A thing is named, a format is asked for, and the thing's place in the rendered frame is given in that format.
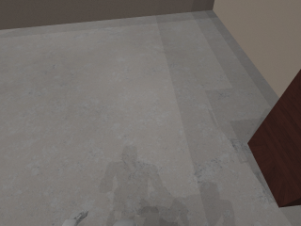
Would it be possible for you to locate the cabinet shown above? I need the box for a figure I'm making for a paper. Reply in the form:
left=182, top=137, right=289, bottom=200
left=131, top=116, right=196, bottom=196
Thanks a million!
left=247, top=69, right=301, bottom=208

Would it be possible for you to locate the left robot hand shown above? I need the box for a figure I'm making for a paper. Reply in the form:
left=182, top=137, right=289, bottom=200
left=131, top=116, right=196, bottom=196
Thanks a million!
left=62, top=209, right=88, bottom=226

